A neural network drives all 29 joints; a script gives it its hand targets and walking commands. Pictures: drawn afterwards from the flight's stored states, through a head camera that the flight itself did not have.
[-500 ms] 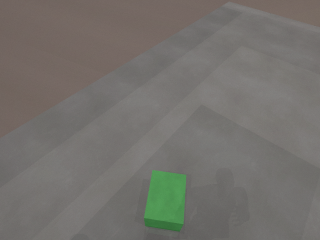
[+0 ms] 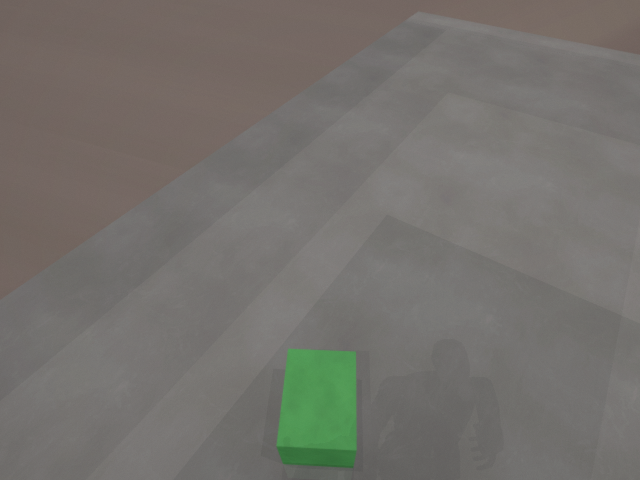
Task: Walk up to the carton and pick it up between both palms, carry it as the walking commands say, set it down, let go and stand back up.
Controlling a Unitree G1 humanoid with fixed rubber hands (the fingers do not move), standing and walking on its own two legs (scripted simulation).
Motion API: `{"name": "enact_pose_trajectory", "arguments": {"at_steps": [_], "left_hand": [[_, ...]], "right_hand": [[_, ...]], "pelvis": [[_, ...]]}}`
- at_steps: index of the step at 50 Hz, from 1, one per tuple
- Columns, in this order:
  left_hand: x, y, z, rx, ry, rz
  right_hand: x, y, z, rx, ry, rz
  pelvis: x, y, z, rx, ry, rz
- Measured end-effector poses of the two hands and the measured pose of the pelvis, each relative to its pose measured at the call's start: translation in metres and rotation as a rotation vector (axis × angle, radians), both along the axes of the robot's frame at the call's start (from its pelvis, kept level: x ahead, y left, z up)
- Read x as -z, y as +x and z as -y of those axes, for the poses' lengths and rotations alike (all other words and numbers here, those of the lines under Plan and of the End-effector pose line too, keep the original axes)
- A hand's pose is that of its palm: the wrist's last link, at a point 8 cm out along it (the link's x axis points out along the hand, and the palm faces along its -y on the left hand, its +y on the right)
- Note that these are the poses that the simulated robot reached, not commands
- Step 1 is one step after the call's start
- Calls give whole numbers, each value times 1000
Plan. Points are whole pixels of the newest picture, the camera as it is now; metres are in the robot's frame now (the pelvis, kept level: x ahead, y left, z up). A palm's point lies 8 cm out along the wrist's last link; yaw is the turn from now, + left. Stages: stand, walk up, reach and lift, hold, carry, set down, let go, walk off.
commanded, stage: walk up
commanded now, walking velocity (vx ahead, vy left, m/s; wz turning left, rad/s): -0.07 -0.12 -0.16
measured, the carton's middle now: (319, 407) +0.45 +0.02 -0.67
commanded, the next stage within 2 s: stand in 0.72 s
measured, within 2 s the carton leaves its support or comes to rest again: neither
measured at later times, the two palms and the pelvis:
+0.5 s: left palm out of the picture +0.04 +0.23 -0.11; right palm out of the picture +0.05 -0.27 -0.13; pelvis -0.02 -0.02 +0.01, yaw +1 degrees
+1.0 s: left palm out of the picture +0.04 +0.24 -0.11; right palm out of the picture +0.02 -0.25 -0.12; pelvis -0.03 -0.01 +0.01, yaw +1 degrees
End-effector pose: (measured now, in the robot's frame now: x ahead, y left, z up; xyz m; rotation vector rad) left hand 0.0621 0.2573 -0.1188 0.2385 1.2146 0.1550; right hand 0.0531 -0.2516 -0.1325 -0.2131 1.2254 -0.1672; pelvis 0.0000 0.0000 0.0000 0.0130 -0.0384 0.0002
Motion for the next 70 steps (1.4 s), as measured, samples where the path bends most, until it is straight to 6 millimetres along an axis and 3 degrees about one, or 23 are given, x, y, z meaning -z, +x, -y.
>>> {"name": "enact_pose_trajectory", "arguments": {"at_steps": [5,9,14,22,30,36,43,57,59,61,66,70], "left_hand": [[8,-6,23,27,10,13],[-4,-21,34,29,23,-10],[-18,-16,38,18,42,11],[-15,-18,31,10,26,20],[-8,-24,15,5,-1,38],[-7,-30,11,5,-6,46],[-9,-32,12,2,-4,54],[-11,-18,14,11,-5,87],[-8,-12,15,14,-22,69],[-3,1,18,23,-43,45],[-9,52,22,70,-51,73],[-14,82,22,108,-39,116]], "right_hand": [[13,4,29,2,-4,17],[8,12,37,-3,11,5],[-1,15,41,-10,21,-6],[-5,7,29,-19,19,-9],[-10,-22,6,-6,15,1],[-10,-38,2,0,16,-12],[-10,-37,3,0,17,3],[-11,-31,4,-5,19,20],[-13,-20,3,-8,18,38],[-16,2,1,-16,21,83],[-27,60,-10,-64,16,153],[-29,83,-19,-69,31,174]], "pelvis": [[12,-8,22,18,16,27],[3,-9,32,10,23,48],[-9,-6,38,0,29,-11],[-11,-17,29,-16,11,-53],[-9,-29,10,-11,-12,-23],[-9,-34,6,-9,-16,-13],[-9,-32,7,-9,-15,-15],[-10,-30,8,-9,-14,-21],[-7,-33,8,-7,-14,-9],[-3,-39,7,0,-14,12],[-1,-43,2,5,-19,27],[-1,-35,-1,10,-20,17]]}}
